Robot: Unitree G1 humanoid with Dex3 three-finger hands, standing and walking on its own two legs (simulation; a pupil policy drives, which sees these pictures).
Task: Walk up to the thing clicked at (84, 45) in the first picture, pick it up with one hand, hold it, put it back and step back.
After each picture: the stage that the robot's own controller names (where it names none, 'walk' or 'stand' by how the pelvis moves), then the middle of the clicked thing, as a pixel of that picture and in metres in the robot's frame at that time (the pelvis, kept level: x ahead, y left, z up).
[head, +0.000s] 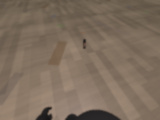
stand; (84, 44) +1.60 +0.19 -0.66
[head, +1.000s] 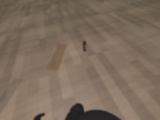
walk; (84, 46) +1.46 +0.26 -0.65
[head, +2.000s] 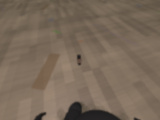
walk; (79, 60) +1.01 +0.30 -0.65
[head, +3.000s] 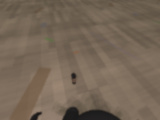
walk; (73, 78) +0.64 +0.23 -0.62
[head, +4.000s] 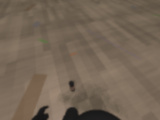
stand; (72, 86) +0.47 +0.23 -0.63
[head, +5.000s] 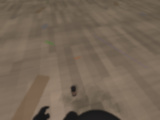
stand; (73, 91) +0.43 +0.20 -0.64
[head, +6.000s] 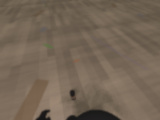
stand; (72, 95) +0.39 +0.22 -0.65
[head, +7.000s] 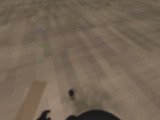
stand; (71, 95) +0.39 +0.23 -0.65
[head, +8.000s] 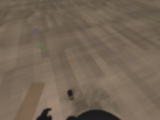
stand; (70, 95) +0.39 +0.24 -0.66
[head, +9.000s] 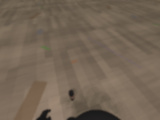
stand; (71, 95) +0.41 +0.23 -0.66
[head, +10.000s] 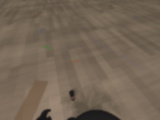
stand; (72, 95) +0.40 +0.22 -0.66
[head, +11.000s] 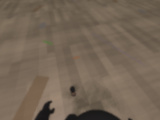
go down; (73, 91) +0.41 +0.21 -0.65
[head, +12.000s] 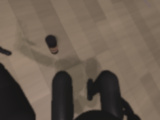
go down; (53, 46) +0.51 +0.24 -0.24
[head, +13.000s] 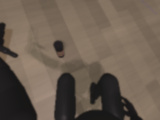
close in; (59, 50) +0.52 +0.22 -0.26
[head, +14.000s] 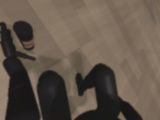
close in; (26, 39) +0.50 +0.27 -0.18
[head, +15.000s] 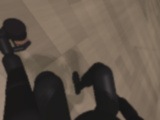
lift; (19, 38) +0.49 +0.28 -0.18
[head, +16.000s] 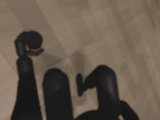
lift; (34, 44) +0.44 +0.26 -0.17
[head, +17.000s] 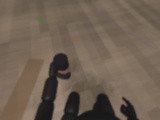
lift; (64, 68) +0.34 +0.18 +0.03
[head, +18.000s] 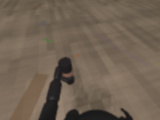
hold; (67, 73) +0.32 +0.17 +0.05
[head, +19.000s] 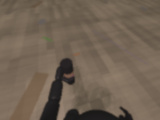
hold; (68, 73) +0.33 +0.16 +0.03
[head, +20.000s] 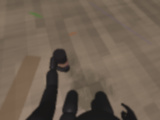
crouch; (63, 62) +0.40 +0.19 -0.02
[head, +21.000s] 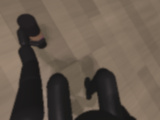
lower; (36, 35) +0.53 +0.26 -0.08
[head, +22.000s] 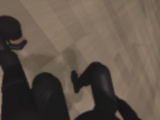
lower; (14, 37) +0.49 +0.28 -0.19
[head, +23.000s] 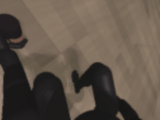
lower; (14, 36) +0.49 +0.29 -0.18
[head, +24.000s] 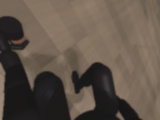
lower; (16, 37) +0.49 +0.28 -0.18
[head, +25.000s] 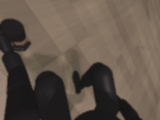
lower; (18, 39) +0.48 +0.28 -0.18
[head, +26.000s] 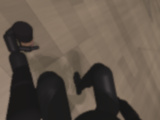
open; (25, 40) +0.49 +0.26 -0.18
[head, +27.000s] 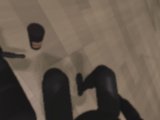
stand; (36, 39) +0.48 +0.26 -0.19
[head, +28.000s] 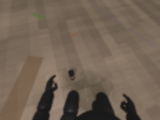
stand; (71, 75) +0.45 +0.18 -0.49
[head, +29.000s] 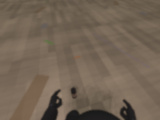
stand; (73, 93) +0.41 +0.18 -0.60
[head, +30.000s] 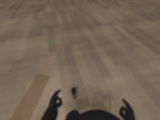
stand; (74, 93) +0.41 +0.18 -0.60
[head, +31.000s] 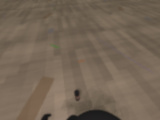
stand; (77, 95) +0.42 +0.17 -0.65
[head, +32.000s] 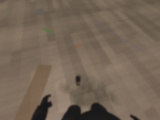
walk; (77, 81) +0.48 +0.12 -0.64
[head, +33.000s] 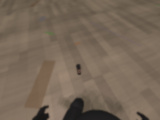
walk; (78, 69) +0.72 +0.23 -0.63
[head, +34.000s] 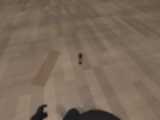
stand; (80, 59) +1.02 +0.21 -0.63
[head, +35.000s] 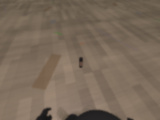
stand; (80, 62) +1.02 +0.20 -0.66
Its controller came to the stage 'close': yes
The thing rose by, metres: 0.68
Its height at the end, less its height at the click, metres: +0.00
